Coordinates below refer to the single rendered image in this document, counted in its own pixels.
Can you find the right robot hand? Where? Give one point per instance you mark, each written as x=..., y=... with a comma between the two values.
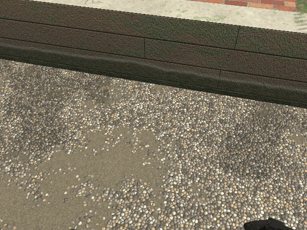
x=266, y=224

